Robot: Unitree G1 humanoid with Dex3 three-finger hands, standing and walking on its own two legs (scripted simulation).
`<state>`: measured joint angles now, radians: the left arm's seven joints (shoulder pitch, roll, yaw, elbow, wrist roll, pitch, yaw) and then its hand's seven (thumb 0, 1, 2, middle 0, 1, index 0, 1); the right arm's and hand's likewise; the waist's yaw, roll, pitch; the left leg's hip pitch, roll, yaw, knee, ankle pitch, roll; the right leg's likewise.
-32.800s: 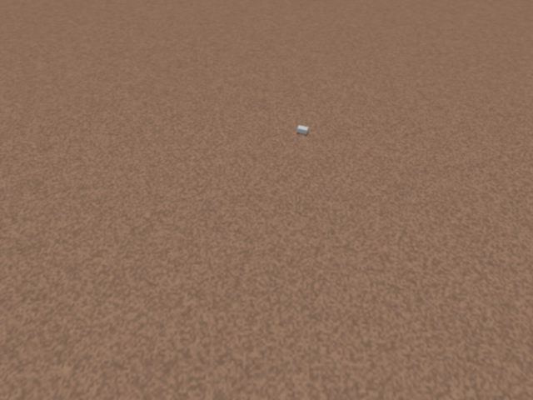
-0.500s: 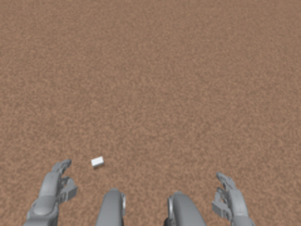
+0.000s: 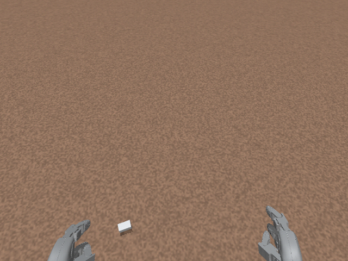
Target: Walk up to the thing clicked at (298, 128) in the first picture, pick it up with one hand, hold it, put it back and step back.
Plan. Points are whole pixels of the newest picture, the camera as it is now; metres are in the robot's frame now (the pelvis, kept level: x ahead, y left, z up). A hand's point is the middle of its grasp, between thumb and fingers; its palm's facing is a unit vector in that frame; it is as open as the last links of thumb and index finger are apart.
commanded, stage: home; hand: left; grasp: from above
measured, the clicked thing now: (124, 226) +0.42 +0.24 -0.70
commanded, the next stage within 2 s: stand in 1.82 s
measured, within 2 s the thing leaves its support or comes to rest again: neither
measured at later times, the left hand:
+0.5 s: hand (94, 259) +0.16 +0.17 -0.05, palm faces +0.05 -0.98 -0.19, open 7.4 cm
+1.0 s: hand out of the picture +0.15 +0.18 -0.05, palm faces +0.04 -0.98 -0.19, open 7.4 cm
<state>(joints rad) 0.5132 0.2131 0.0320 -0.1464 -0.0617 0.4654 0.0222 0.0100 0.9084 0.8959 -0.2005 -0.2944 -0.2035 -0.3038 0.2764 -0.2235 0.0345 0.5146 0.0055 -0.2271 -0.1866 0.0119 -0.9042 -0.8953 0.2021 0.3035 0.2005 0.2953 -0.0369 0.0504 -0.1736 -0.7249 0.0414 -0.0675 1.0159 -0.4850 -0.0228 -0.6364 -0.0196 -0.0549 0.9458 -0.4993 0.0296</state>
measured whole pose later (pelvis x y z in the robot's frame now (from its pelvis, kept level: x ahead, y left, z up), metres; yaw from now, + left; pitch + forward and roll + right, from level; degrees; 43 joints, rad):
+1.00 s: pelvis -0.01 +0.00 +0.00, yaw +0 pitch +10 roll -3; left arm 0.50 0.22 0.03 -0.14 -0.06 0.47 0.02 0.01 0.91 0.90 -0.20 -0.29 -0.20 -0.30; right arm 0.28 -0.22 0.04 0.53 0.00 -0.24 -0.18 0.01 -0.90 -0.90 0.20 0.30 0.20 0.30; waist -0.03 0.05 -0.15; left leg -0.72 0.04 -0.06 1.02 -0.47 -0.02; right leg -0.63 -0.02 -0.05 0.95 -0.49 0.03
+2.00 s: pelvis -0.01 +0.00 +0.01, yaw +0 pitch +6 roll -1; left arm 0.33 0.25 0.00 0.19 0.02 0.23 0.04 0.01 0.91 0.90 -0.20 -0.29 -0.21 -0.30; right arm 0.21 -0.25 0.02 0.67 -0.08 -0.13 -0.10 0.01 -0.90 -0.90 0.20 0.30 0.20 0.30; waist 0.01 0.01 -0.05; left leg -0.60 0.02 -0.04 0.95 -0.46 -0.01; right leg -0.53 -0.04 -0.03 0.92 -0.49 0.03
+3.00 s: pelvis -0.02 +0.00 +0.07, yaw +1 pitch -5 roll +0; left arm 0.15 0.30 0.03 1.13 0.02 0.00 0.02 0.00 0.91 0.90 -0.20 -0.30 -0.21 -0.30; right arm 0.15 -0.31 -0.03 1.13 -0.03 0.00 -0.01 0.00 -0.91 -0.90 0.20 0.30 0.20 0.30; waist 0.01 0.01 0.07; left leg -0.13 0.01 -0.03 0.38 -0.17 -0.02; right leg -0.08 -0.05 -0.04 0.36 -0.21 0.04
